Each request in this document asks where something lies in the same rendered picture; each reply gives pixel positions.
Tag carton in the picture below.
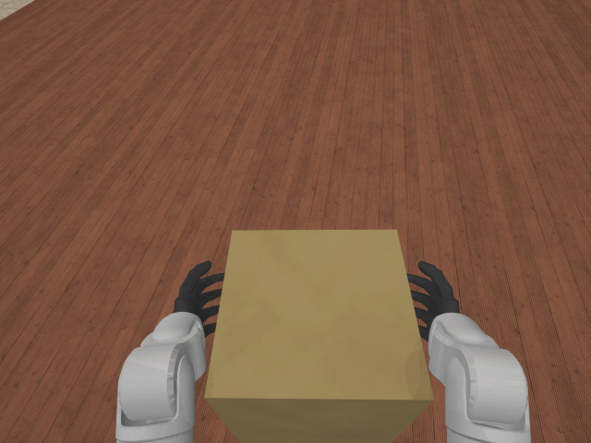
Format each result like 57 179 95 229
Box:
204 230 434 443

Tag right robot forearm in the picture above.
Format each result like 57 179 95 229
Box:
428 313 531 443

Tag left robot forearm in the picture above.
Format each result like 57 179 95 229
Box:
115 312 207 443

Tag robot right hand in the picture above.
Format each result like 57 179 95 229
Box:
406 261 460 342

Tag robot left hand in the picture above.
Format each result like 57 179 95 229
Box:
173 260 224 338

